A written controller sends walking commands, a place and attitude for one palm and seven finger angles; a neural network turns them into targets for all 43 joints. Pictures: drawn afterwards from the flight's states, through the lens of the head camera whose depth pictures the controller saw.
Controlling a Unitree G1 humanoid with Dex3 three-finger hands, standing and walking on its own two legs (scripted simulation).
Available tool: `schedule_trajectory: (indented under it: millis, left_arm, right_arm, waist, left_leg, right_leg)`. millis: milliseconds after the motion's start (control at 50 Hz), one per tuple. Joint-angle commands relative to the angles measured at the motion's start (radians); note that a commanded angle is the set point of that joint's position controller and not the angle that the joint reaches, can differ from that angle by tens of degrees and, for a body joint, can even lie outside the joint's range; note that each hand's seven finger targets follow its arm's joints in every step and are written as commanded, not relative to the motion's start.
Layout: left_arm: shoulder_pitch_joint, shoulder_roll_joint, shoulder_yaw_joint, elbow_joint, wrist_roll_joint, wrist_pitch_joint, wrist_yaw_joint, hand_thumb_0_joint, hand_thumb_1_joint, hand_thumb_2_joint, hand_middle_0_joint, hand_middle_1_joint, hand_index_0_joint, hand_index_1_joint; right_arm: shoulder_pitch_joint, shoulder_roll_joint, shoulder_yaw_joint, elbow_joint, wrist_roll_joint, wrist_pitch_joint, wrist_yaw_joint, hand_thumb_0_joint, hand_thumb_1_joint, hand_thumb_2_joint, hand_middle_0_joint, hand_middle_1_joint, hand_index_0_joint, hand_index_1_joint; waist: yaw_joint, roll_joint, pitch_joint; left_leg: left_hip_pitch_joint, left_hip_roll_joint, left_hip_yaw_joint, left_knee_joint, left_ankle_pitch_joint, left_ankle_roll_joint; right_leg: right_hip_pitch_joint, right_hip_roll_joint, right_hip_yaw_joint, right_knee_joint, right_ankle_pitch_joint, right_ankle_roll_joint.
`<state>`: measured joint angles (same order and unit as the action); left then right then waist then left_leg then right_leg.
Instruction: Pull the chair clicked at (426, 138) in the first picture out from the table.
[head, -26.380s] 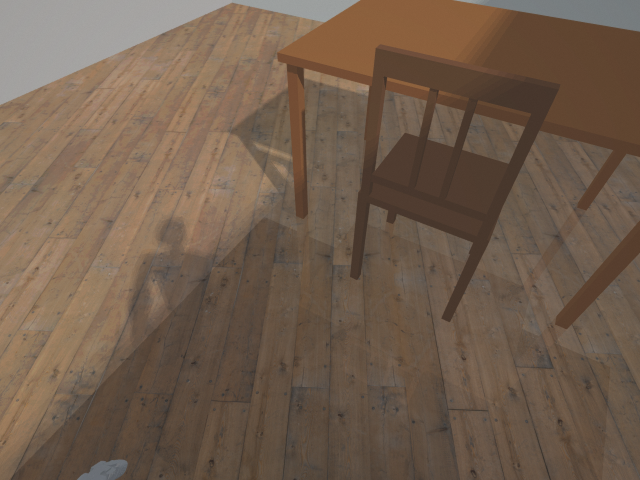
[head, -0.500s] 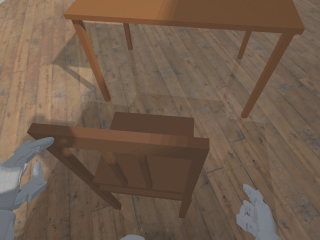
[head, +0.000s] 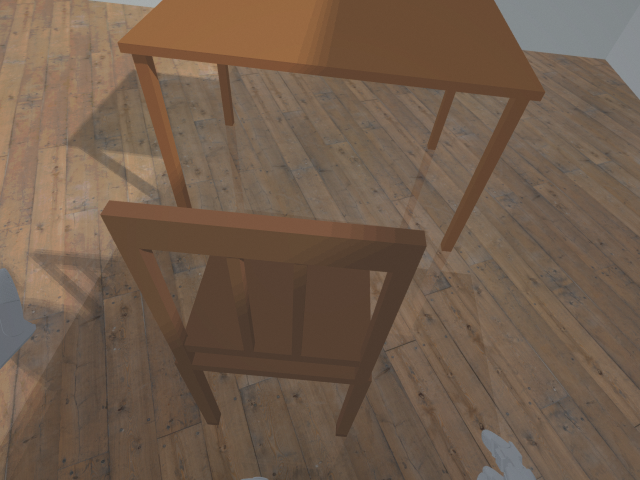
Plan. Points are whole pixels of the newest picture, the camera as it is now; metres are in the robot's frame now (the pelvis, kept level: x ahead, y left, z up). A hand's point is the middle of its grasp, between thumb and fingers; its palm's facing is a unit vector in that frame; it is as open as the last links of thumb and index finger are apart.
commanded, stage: step back with the hand held close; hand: left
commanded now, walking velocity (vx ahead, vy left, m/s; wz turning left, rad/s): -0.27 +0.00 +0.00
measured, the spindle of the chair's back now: (243, 307) +0.38 +0.15 -0.08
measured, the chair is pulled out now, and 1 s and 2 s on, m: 0.59 0.59 0.59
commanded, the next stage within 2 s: stop stepping back and stand still in 0.32 s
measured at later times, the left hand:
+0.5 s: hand out of the picture +0.13 +0.27 +0.18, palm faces +0.41 -0.79 -0.46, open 7.4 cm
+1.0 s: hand out of the picture +0.06 +0.28 +0.18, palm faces +0.35 -0.79 -0.50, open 7.4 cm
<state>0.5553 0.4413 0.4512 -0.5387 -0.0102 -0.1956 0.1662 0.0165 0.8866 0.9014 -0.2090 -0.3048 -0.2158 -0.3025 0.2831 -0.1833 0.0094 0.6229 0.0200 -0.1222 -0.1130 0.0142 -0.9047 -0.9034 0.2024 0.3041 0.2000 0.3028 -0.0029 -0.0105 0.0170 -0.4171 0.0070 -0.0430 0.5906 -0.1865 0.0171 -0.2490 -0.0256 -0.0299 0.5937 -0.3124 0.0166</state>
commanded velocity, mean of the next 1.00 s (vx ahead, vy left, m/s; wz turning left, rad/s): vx -0.10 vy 0.00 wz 0.02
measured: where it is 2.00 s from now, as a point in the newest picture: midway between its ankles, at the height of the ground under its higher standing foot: outside the picture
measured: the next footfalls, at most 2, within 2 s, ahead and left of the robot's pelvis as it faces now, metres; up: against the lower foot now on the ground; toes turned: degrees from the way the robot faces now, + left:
right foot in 0.58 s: -0.10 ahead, -0.12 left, +0.00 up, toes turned -3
left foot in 0.80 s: -0.10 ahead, +0.12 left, +0.00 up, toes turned +0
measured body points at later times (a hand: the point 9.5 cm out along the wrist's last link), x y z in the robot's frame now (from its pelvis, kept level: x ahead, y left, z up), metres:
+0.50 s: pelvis -0.09 +0.01 -0.01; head -0.06 +0.04 +0.44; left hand +0.10 +0.31 +0.20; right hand +0.08 -0.24 -0.07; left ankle +0.08 +0.10 -0.73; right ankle -0.10 -0.14 -0.70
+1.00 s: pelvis -0.15 +0.03 +0.01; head -0.13 +0.05 +0.46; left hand +0.03 +0.32 +0.21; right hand +0.01 -0.21 -0.07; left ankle -0.14 +0.12 -0.73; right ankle -0.14 -0.11 -0.73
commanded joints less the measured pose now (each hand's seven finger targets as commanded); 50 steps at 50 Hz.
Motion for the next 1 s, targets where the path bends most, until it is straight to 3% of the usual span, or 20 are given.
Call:
schedule_trajectory:
  millis: [0,60,180,280,320,380,400,520,560,580,600,620,640,700,740,800,820,860,940,980]
  left_arm:
    - [-0.010,0.151,0.117,-0.200,-0.022,-0.098,-0.004,0.000,0.900,0.900,-0.200,-0.300,-0.200,-0.300]
    - [0.008,0.138,0.093,-0.201,-0.036,-0.081,-0.018,0.000,0.900,0.900,-0.200,-0.300,-0.200,-0.300]
    - [0.011,0.195,0.148,-0.216,-0.053,-0.083,-0.011,0.000,0.900,0.900,-0.200,-0.300,-0.200,-0.300]
    - [-0.034,0.196,0.136,-0.220,-0.046,-0.082,0.014,0.000,0.900,0.900,-0.200,-0.300,-0.200,-0.300]
    - [-0.038,0.187,0.129,-0.217,-0.048,-0.086,0.014,0.000,0.900,0.900,-0.200,-0.300,-0.200,-0.300]
    - [-0.065,0.193,0.156,-0.249,-0.034,-0.125,0.001,0.000,0.900,0.900,-0.200,-0.300,-0.200,-0.300]
    - [-0.085,0.222,0.171,-0.222,-0.034,-0.134,0.004,0.000,0.900,0.900,-0.200,-0.300,-0.200,-0.300]
    - [0.063,0.201,0.154,-0.279,-0.069,-0.098,-0.014,0.000,0.900,0.900,-0.200,-0.300,-0.200,-0.300]
    - [0.032,0.249,0.178,-0.310,-0.056,-0.090,-0.015,0.000,0.900,0.900,-0.200,-0.300,-0.200,-0.300]
    - [0.017,0.271,0.191,-0.292,-0.062,-0.087,-0.010,0.000,0.900,0.900,-0.200,-0.300,-0.200,-0.300]
    - [0.037,0.237,0.173,-0.221,-0.076,-0.060,-0.013,0.000,0.900,0.900,-0.200,-0.300,-0.200,-0.300]
    - [0.020,0.183,0.110,-0.195,-0.067,-0.024,-0.022,0.000,0.900,0.900,-0.200,-0.300,-0.200,-0.300]
    - [-0.046,0.177,0.121,-0.173,-0.063,-0.019,-0.010,0.000,0.900,0.900,-0.200,-0.300,-0.200,-0.300]
    - [-0.137,0.185,0.106,-0.071,-0.028,-0.033,0.006,0.000,0.900,0.900,-0.200,-0.300,-0.200,-0.300]
    - [-0.133,0.172,0.099,-0.094,-0.017,-0.066,0.016,0.000,0.900,0.900,-0.200,-0.300,-0.200,-0.300]
    - [-0.029,0.182,0.112,-0.172,-0.014,-0.085,0.019,0.000,0.900,0.900,-0.200,-0.300,-0.200,-0.300]
    - [-0.029,0.174,0.089,-0.230,-0.024,-0.086,0.007,0.000,0.900,0.900,-0.200,-0.300,-0.200,-0.300]
    - [-0.029,0.165,0.089,-0.277,-0.014,-0.089,-0.001,0.000,0.900,0.900,-0.200,-0.300,-0.200,-0.300]
    - [0.069,0.190,0.145,-0.201,-0.031,-0.101,0.005,0.000,0.900,0.900,-0.200,-0.300,-0.200,-0.300]
    - [0.049,0.177,0.153,-0.147,-0.040,-0.100,0.004,0.000,0.900,0.900,-0.200,-0.300,-0.200,-0.300]
  right_arm:
    - [-0.113,-0.159,-0.049,-0.110,-0.016,-0.094,0.003,0.000,-0.900,-0.900,0.200,0.300,0.200,0.300]
    - [-0.138,-0.165,-0.072,-0.120,-0.004,-0.084,0.010,0.000,-0.900,-0.900,0.200,0.300,0.200,0.300]
    - [-0.189,-0.143,-0.064,-0.149,-0.012,-0.048,0.002,0.000,-0.900,-0.900,0.200,0.300,0.200,0.300]
    - [-0.169,-0.125,-0.064,-0.112,-0.018,-0.036,0.004,0.000,-0.900,-0.900,0.200,0.300,0.200,0.300]
    - [-0.187,-0.137,-0.063,-0.123,-0.013,-0.039,0.002,0.000,-0.900,-0.900,0.200,0.300,0.200,0.300]
    - [-0.201,-0.181,-0.067,-0.153,-0.014,-0.074,-0.007,0.000,-0.900,-0.900,0.200,0.300,0.200,0.300]
    - [-0.200,-0.167,-0.068,-0.144,-0.009,-0.075,-0.011,0.000,-0.900,-0.900,0.200,0.300,0.200,0.300]
    - [-0.141,-0.140,-0.066,-0.149,-0.008,-0.073,0.033,0.000,-0.900,-0.900,0.200,0.300,0.200,0.300]
    - [-0.126,-0.129,-0.065,-0.137,-0.012,-0.063,0.034,0.000,-0.900,-0.900,0.200,0.300,0.200,0.300]
    - [-0.110,-0.119,-0.062,-0.118,-0.012,-0.057,0.032,0.000,-0.900,-0.900,0.200,0.300,0.200,0.300]
    - [-0.091,-0.119,-0.069,-0.098,0.002,-0.056,0.030,0.000,-0.900,-0.900,0.200,0.300,0.200,0.300]
    - [-0.097,-0.145,-0.088,-0.102,0.007,-0.022,0.036,0.000,-0.900,-0.900,0.200,0.300,0.200,0.300]
    - [-0.122,-0.127,-0.080,-0.107,0.011,-0.010,0.035,0.000,-0.900,-0.900,0.200,0.300,0.200,0.300]
    - [-0.187,-0.116,-0.041,-0.116,-0.004,-0.024,0.020,0.000,-0.900,-0.900,0.200,0.300,0.200,0.300]
    - [-0.161,-0.129,-0.047,-0.097,-0.007,-0.064,0.012,0.000,-0.900,-0.900,0.200,0.300,0.200,0.300]
    - [-0.154,-0.146,-0.080,-0.133,0.006,-0.087,0.030,0.000,-0.900,-0.900,0.200,0.300,0.200,0.300]
    - [-0.151,-0.108,-0.056,-0.127,-0.012,-0.079,0.039,0.000,-0.900,-0.900,0.200,0.300,0.200,0.300]
    - [-0.167,-0.122,-0.064,-0.117,-0.020,-0.083,0.050,0.000,-0.900,-0.900,0.200,0.300,0.200,0.300]
    - [-0.141,-0.136,-0.064,-0.113,0.002,-0.076,0.047,0.000,-0.900,-0.900,0.200,0.300,0.200,0.300]
    - [-0.126,-0.133,-0.064,-0.109,0.006,-0.072,0.038,0.000,-0.900,-0.900,0.200,0.300,0.200,0.300]
  waist:
    - [0.014,0.254,-0.066]
    - [0.026,0.087,-0.214]
    - [0.013,0.041,-0.076]
    - [-0.004,-0.092,-0.109]
    - [-0.003,0.008,-0.094]
    - [0.004,0.336,-0.062]
    - [-0.001,0.340,-0.043]
    - [0.028,0.323,-0.156]
    - [0.015,0.169,-0.161]
    - [-0.004,0.008,-0.169]
    - [0.002,-0.185,-0.185]
    - [-0.027,-0.227,-0.115]
    - [-0.045,-0.175,-0.019]
    - [-0.031,-0.079,0.081]
    - [-0.015,-0.001,0.017]
    - [0.013,0.114,-0.144]
    - [-0.012,0.280,-0.148]
    - [0.001,0.237,-0.073]
    - [-0.005,0.122,-0.083]
    - [-0.008,0.110,-0.066]
  left_leg:
    - [0.037,0.175,-0.177,-0.230,-0.015,0.072]
    - [0.229,0.150,-0.094,-0.128,0.125,0.029]
    - [0.067,0.095,-0.077,-0.108,-0.304,0.004]
    - [0.202,0.021,-0.048,0.157,-0.137,-0.025]
    - [0.152,0.069,-0.130,-0.008,-0.114,-0.004]
    - [-0.238,0.292,-0.406,-0.500,-0.598,0.100]
    - [-0.288,0.310,-0.417,-0.531,-0.581,0.126]
    - [-0.022,0.133,-0.159,-0.362,-0.477,0.013]
    - [0.111,0.012,-0.008,-0.071,-0.345,-0.032]
    - [0.204,-0.042,0.069,0.252,-0.261,-0.046]
    - [0.227,-0.066,0.029,0.504,-0.246,-0.057]
    - [0.181,-0.057,-0.035,0.680,-0.185,-0.055]
    - [0.111,-0.018,-0.065,0.719,-0.210,-0.035]
    - [0.038,0.034,-0.009,0.174,-0.247,0.007]
    - [0.129,0.007,0.042,-0.240,-0.121,0.014]
    - [0.394,0.157,-0.077,-0.179,0.596,0.046]
    - [0.397,0.177,-0.171,-0.220,0.616,0.027]
    - [0.201,0.211,-0.189,-0.287,0.387,0.041]
    - [0.087,0.125,-0.093,-0.227,0.058,0.024]
    - [0.033,0.107,-0.083,-0.284,-0.135,0.013]
  right_leg:
    - [0.057,-0.006,0.009,-0.148,0.098,-0.018]
    - [0.025,-0.008,0.030,-0.158,0.153,-0.023]
    - [-0.135,-0.071,0.125,-0.228,-0.127,-0.063]
    - [-0.288,-0.201,0.170,-0.246,0.054,-0.135]
    - [-0.250,-0.122,0.109,-0.156,0.036,-0.094]
    - [0.073,0.084,0.019,0.258,-0.169,-0.011]
    - [0.099,0.081,0.047,0.366,-0.181,-0.014]
    - [0.173,0.086,-0.043,-0.117,-0.167,-0.048]
    - [0.097,-0.004,0.006,-0.350,-0.062,-0.084]
    - [-0.046,-0.139,0.089,-0.389,0.064,-0.136]
    - [-0.229,-0.237,0.216,-0.412,-0.102,-0.208]
    - [-0.363,-0.320,0.317,-0.407,-0.244,-0.249]
    - [-0.381,-0.319,0.267,-0.392,-0.161,-0.233]
    - [-0.192,-0.230,0.170,-0.287,-0.009,-0.139]
    - [-0.001,-0.146,0.141,-0.162,0.146,-0.095]
    - [0.014,-0.031,0.048,0.012,0.303,-0.026]
    - [-0.035,-0.026,-0.008,0.047,0.100,-0.006]
    - [0.033,-0.017,0.005,0.030,-0.101,-0.011]
    - [0.197,-0.042,0.026,-0.222,0.189,-0.019]
    - [0.199,-0.043,0.053,-0.211,0.134,-0.020]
